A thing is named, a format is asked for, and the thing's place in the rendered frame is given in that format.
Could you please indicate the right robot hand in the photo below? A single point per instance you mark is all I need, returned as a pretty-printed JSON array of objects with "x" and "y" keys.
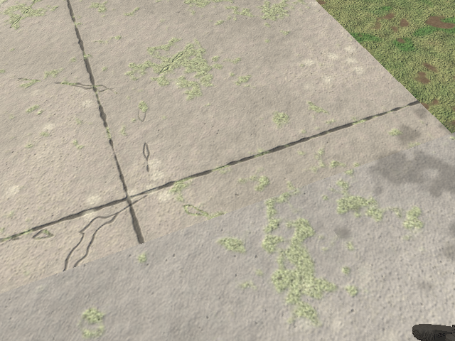
[{"x": 429, "y": 332}]

